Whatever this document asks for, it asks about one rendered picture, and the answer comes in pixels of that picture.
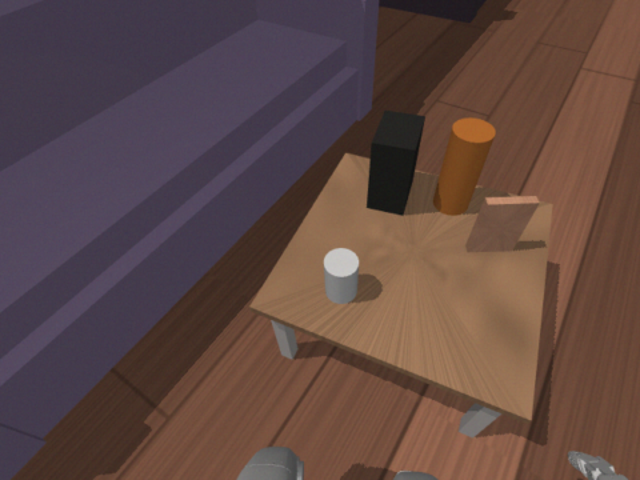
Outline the armchair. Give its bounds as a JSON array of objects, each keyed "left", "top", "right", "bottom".
[{"left": 379, "top": 0, "right": 487, "bottom": 23}]

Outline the coffee table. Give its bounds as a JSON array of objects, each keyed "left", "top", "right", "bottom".
[{"left": 249, "top": 153, "right": 553, "bottom": 438}]

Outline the right robot hand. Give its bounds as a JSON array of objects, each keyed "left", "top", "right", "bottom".
[{"left": 568, "top": 451, "right": 628, "bottom": 480}]

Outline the sofa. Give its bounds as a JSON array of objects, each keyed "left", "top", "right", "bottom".
[{"left": 0, "top": 0, "right": 379, "bottom": 480}]

